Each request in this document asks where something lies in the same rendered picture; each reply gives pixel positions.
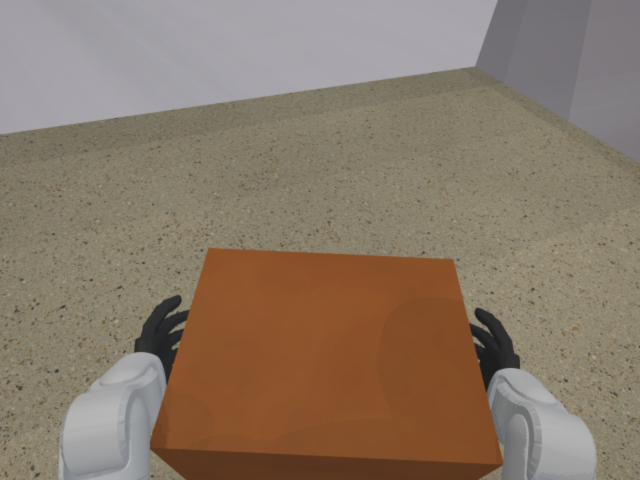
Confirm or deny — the robot left hand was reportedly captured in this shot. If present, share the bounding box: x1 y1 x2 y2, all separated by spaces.
134 295 190 385

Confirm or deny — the robot right forearm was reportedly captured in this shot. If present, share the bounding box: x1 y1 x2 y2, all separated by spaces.
487 368 597 480

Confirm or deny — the robot right hand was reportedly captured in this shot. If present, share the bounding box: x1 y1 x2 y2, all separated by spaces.
469 308 520 394

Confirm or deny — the robot left forearm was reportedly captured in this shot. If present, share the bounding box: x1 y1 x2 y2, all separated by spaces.
57 352 167 480

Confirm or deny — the carton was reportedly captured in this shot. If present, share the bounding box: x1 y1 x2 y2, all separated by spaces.
150 248 503 480

